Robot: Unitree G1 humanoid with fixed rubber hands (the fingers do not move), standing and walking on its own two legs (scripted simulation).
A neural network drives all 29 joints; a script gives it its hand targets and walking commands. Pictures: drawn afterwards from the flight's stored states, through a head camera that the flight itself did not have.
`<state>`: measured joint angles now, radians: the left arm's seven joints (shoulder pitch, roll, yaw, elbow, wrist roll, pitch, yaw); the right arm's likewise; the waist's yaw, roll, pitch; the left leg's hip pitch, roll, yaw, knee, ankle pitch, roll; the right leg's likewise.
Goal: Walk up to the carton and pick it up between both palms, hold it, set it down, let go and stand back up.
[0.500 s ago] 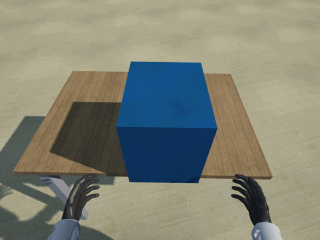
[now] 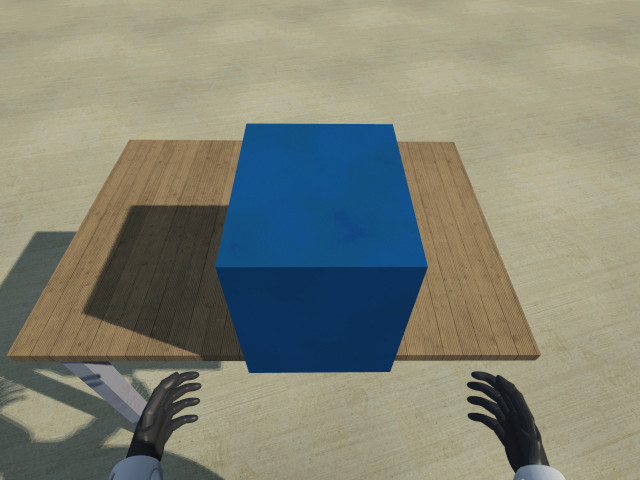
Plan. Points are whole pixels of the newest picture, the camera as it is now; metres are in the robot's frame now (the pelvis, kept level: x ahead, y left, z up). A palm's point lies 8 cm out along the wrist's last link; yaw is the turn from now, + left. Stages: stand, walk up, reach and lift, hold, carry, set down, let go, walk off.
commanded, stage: set down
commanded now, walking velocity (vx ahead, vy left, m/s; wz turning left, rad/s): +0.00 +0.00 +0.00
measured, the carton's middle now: (319, 250) +0.43 +0.05 +0.01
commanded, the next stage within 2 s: let go in 1.20 s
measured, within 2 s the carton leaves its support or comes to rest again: neither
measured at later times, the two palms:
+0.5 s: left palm (155, 453) +0.14 +0.23 -0.06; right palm (520, 462) +0.16 -0.21 -0.05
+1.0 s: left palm (170, 454) +0.15 +0.22 -0.08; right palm (524, 468) +0.16 -0.23 -0.07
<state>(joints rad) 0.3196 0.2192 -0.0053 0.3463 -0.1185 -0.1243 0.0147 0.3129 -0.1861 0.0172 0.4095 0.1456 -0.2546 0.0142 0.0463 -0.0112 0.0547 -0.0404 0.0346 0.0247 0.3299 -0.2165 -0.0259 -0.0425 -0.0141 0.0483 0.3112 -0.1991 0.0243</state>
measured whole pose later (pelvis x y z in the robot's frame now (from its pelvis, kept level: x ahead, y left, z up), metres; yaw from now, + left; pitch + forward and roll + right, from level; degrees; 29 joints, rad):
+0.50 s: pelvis -0.01 +0.00 +0.00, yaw +0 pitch -5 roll +0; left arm 0.26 0.21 0.00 0.42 -0.08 0.00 0.01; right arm 0.25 -0.18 0.00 0.52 0.07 -0.21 0.02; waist 0.04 -0.01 0.07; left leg -0.04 0.03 0.03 0.32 -0.20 -0.02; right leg -0.05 -0.02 0.05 0.31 -0.19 0.02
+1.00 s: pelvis +0.00 -0.01 +0.00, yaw +0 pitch -4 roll +0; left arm 0.20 0.19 0.01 0.50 -0.02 0.09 0.00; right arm 0.19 -0.19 -0.02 0.68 0.00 -0.21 0.02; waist 0.02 0.00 0.09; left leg -0.05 0.04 0.02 0.35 -0.22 -0.03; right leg -0.06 -0.01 0.04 0.34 -0.21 0.02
